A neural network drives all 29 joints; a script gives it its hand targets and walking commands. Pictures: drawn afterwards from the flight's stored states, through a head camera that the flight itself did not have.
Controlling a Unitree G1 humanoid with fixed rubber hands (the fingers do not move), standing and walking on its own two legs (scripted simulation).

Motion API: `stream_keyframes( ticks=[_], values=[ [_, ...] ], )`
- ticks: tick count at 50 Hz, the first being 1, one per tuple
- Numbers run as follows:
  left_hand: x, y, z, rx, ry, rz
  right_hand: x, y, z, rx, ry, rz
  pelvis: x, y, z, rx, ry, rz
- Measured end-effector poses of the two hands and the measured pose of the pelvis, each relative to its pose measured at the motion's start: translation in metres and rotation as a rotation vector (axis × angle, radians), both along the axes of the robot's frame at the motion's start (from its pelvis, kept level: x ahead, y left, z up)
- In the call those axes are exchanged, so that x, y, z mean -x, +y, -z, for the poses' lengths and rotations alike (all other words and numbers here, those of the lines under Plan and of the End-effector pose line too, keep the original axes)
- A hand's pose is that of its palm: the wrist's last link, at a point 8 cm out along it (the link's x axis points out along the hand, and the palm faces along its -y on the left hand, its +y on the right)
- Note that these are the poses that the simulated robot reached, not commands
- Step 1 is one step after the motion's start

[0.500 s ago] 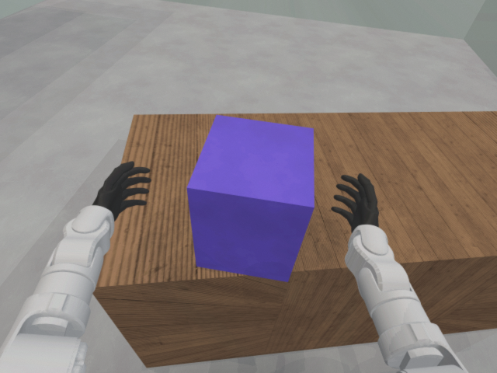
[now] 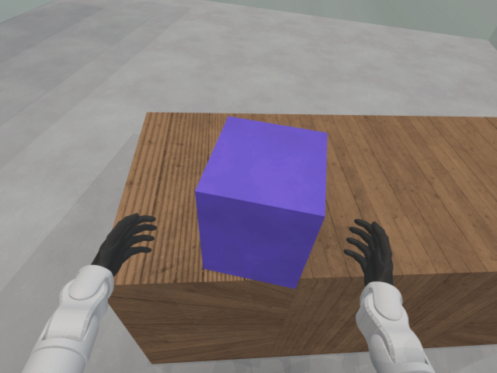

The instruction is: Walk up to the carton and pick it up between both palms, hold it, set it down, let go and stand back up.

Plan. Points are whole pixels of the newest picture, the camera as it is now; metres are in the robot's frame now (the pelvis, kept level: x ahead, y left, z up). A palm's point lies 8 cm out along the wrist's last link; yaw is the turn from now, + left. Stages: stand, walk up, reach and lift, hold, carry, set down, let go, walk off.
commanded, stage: set down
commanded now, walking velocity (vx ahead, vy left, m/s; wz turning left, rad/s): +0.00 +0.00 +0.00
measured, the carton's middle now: (262, 203) +0.44 -0.02 +0.00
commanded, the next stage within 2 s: none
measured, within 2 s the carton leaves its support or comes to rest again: neither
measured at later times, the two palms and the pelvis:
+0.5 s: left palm (97, 322) +0.22 +0.25 -0.02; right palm (379, 313) +0.21 -0.19 +0.01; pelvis +0.01 +0.00 +0.00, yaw +0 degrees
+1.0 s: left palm (112, 342) +0.19 +0.23 -0.04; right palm (369, 328) +0.21 -0.18 -0.03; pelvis +0.02 -0.01 +0.00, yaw +0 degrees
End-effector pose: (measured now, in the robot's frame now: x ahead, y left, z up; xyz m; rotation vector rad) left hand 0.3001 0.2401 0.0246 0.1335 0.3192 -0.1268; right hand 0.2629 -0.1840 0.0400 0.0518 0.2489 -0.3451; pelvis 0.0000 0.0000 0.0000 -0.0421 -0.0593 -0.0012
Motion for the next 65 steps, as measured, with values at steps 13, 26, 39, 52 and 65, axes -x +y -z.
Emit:
stream_keyframes(
  ticks=[13,26,39,52,65],
  values=[
    [0.045,0.003,0.021,0.008,0.026,-0.007,0.032,-0.002,0.022,0.003,0.043,0.017,-0.01,-0.003,0.0,-0.004,-0.014,-0.001],
    [0.084,0.01,0.041,0.014,0.076,-0.054,0.048,-0.001,0.033,0.025,0.077,-0.008,-0.013,-0.003,0.0,-0.005,-0.014,-0.001],
    [0.091,-0.001,0.051,0.049,0.118,-0.1,0.056,0.0,0.06,0.028,0.173,-0.069,-0.019,-0.005,0.0,-0.007,-0.034,-0.001],
    [0.108,-0.013,0.063,0.039,0.218,-0.149,0.059,0.002,0.078,0.027,0.214,-0.142,-0.024,-0.007,0.0,-0.01,-0.06,-0.002],
    [0.117,-0.018,0.075,0.009,0.308,-0.196,0.074,-0.009,0.094,0.042,0.317,-0.166,-0.023,-0.007,0.0,-0.01,-0.069,-0.003]
  ],
)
